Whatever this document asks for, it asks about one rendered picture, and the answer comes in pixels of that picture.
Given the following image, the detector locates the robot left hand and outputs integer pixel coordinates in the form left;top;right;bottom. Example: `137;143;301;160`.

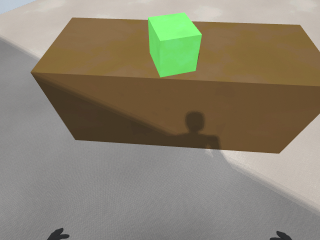
47;228;70;240

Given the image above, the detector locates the carton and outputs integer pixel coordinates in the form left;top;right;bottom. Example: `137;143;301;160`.
148;12;202;77

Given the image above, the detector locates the pedestal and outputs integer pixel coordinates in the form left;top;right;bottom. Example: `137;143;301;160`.
30;17;320;154

